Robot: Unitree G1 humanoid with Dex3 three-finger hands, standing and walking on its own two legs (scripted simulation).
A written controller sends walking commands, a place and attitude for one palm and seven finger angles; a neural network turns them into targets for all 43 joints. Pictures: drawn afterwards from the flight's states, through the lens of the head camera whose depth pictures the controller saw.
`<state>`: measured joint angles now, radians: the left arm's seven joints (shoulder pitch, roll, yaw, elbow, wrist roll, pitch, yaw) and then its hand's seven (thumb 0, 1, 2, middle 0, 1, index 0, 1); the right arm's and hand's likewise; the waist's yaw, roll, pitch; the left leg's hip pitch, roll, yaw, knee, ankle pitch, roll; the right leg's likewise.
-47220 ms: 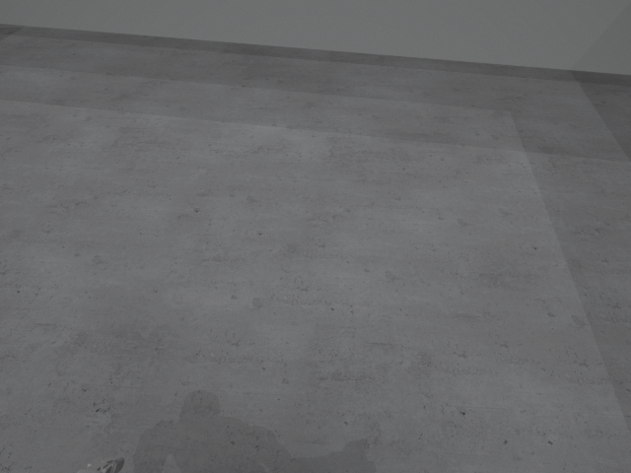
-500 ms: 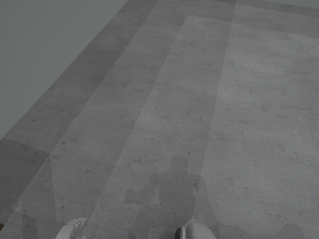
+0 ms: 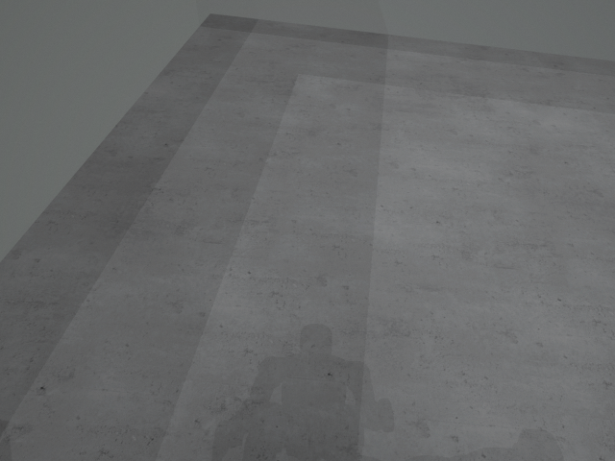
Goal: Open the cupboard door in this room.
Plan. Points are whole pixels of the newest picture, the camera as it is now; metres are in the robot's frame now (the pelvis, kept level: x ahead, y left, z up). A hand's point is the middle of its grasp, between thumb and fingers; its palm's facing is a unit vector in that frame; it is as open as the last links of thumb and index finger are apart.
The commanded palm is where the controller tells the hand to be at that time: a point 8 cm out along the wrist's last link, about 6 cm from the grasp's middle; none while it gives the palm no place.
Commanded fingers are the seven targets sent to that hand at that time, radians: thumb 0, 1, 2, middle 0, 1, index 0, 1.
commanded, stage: walk to a spot facing it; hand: left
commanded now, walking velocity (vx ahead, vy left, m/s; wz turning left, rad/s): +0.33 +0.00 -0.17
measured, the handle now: out of the picture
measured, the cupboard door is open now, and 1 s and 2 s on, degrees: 41 41 41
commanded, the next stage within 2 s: turn to face it in 0.12 s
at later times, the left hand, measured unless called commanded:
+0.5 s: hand (225, 403) +0.23 +0.15 -0.19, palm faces +0.13 -0.97 -0.18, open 7.3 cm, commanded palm none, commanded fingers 0.00 0.90 0.90 -0.20 -0.30 -0.20 -0.30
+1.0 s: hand (245, 376) +0.27 +0.12 -0.17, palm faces +0.44 -0.86 -0.24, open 7.4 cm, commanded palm none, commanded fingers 0.00 0.90 0.90 -0.20 -0.30 -0.20 -0.30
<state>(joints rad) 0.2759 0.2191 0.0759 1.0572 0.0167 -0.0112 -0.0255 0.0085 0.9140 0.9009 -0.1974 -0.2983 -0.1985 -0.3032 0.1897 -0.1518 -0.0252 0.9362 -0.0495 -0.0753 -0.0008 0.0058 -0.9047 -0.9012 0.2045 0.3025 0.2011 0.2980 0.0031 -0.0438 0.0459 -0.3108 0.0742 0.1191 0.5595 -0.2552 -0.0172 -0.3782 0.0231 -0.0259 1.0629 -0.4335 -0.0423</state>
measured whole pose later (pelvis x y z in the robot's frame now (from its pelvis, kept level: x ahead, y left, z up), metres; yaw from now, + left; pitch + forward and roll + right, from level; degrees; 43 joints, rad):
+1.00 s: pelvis +0.32 -0.09 +0.00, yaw +25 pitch +2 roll +2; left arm 0.25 0.22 0.05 0.92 0.01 0.00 0.01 0.01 0.90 0.90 -0.20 -0.30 -0.20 -0.30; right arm 0.08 -0.27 -0.06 0.88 -0.02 0.05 0.02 0.01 -0.91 -0.90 0.20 0.30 0.20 0.30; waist 0.00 -0.05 0.11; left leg -0.33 0.01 0.14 0.59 -0.23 -0.02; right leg -0.21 -0.15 -0.24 0.63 -0.41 0.01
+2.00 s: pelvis +0.42 -0.14 +0.00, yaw +64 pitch +0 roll +1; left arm 0.18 0.23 0.06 0.86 0.02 0.03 0.02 0.01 0.90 0.90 -0.20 -0.30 -0.20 -0.30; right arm 0.15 -0.26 -0.09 0.91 -0.02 0.09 0.02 0.01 -0.91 -0.90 0.20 0.30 0.20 0.30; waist -0.02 0.00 0.11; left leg -0.47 0.01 0.01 1.05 -0.49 -0.05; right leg -0.25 -0.10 -0.12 0.56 -0.31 0.02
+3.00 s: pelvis +0.46 -0.12 +0.01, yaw +100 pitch +1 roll -2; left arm 0.13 0.26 0.07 0.87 0.01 0.05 0.00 0.01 0.91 0.90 -0.20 -0.30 -0.20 -0.30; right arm 0.17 -0.22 -0.05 0.91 -0.03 0.05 0.00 0.01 -0.90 -0.90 0.21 0.30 0.20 0.30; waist -0.01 0.00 0.10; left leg -0.31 -0.02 -0.10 0.51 -0.22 0.01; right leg -0.37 -0.04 -0.02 0.77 -0.42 0.07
